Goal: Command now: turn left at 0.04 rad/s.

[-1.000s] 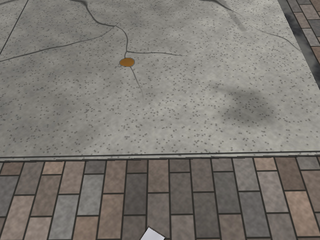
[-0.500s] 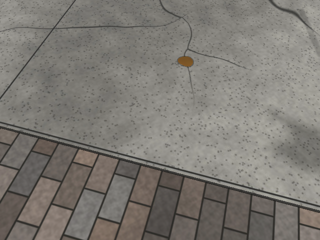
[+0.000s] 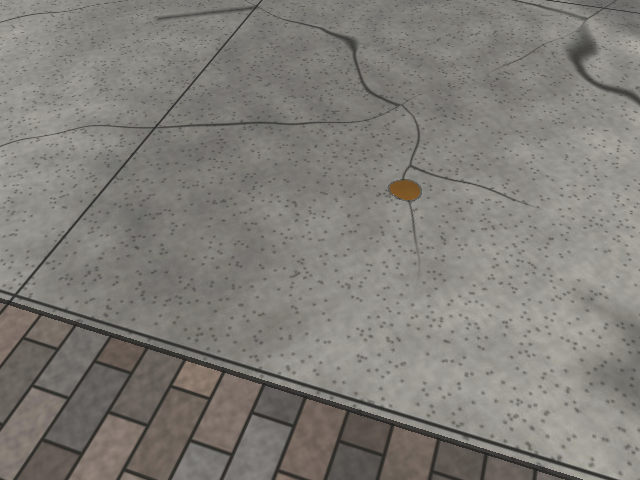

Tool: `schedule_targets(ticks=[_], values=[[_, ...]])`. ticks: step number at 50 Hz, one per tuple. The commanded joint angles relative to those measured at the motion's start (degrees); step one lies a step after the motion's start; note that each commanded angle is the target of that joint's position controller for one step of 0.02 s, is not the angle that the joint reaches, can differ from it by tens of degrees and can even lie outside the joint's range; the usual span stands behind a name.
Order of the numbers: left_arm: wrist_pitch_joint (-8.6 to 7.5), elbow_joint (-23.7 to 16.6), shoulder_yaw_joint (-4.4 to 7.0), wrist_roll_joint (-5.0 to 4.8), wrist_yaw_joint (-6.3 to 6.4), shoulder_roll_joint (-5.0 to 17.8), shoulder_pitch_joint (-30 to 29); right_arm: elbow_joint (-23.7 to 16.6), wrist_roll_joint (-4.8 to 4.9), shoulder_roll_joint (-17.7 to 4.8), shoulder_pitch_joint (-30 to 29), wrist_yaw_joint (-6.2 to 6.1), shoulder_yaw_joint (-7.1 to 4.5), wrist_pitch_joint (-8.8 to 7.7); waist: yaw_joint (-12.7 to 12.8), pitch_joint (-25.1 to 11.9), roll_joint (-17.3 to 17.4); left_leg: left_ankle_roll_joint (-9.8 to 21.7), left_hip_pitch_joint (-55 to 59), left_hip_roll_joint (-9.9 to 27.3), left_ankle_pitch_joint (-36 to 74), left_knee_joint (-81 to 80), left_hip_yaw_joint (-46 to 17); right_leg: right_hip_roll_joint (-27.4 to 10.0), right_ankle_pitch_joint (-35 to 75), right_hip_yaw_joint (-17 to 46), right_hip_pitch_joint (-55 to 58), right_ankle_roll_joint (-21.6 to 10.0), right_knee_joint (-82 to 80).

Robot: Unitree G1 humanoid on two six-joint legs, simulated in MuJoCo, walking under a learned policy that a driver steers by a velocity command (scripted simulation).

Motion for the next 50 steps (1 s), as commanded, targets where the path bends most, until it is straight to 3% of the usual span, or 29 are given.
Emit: schedule_targets(ticks=[1,6,20,36,50], values=[[-0.44,-2.39,1.44,-0.17,0.45,7.49,0.50,-2.90,0.17,-5.07,-1.78,-0.12,-1.34,-1.07,0.61,-2.51,-0.43,2.40,5.77,4.07,9.11,-2.74,-4.20,-3.47,5.23,3.47,-3.39,-2.26,-6.25],[-0.07,-1.63,1.17,-0.22,0.15,6.81,0.37,-1.09,0.39,-5.21,-1.31,-0.45,-1.40,-1.03,0.73,-3.01,0.59,2.45,7.07,4.54,12.04,-2.27,-4.62,-2.65,7.54,2.60,-2.48,-2.05,-5.41],[0.33,1.97,0.76,-0.30,0.19,6.16,0.81,4.96,0.76,-5.42,-2.33,-1.17,-1.23,-0.69,0.51,-1.31,-0.60,2.05,8.70,4.51,11.89,-2.86,-4.18,-1.59,7.25,1.85,-1.89,-1.77,-7.13],[0.26,5.16,0.08,-0.23,0.48,5.10,4.16,12.07,0.88,-5.07,-2.76,-1.51,-0.61,-0.29,0.19,0.41,-0.37,1.24,8.76,3.93,8.80,-4.50,-3.13,-0.94,5.42,1.37,-1.94,-1.96,-9.10],[0.15,6.53,-0.50,-0.26,0.48,3.81,7.42,15.94,0.93,-4.63,-1.59,-1.74,0.08,-0.10,-0.12,1.27,-0.66,0.70,8.33,3.71,7.90,-5.18,-2.55,-0.72,5.42,1.30,-2.07,-2.28,-10.08]])
Keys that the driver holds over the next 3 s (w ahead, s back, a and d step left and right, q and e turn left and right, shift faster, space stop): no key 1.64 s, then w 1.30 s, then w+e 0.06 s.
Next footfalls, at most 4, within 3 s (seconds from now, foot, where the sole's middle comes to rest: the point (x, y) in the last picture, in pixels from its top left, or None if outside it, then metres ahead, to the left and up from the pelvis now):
1.96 left None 0.15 0.12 -0.77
2.44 right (393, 472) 0.53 -0.11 -0.77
3.00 left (283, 341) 0.84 0.13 -0.77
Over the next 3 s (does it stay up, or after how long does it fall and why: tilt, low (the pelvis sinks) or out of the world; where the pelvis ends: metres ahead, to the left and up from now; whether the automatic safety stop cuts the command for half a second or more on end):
stays up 0.66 0.02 -0.01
